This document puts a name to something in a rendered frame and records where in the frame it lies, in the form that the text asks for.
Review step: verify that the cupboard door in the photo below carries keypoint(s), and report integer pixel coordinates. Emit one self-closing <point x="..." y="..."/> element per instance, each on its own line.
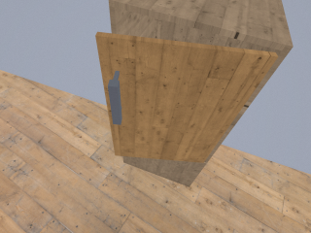
<point x="177" y="98"/>

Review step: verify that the handle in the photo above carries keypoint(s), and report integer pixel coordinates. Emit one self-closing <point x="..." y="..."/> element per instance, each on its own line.
<point x="114" y="91"/>

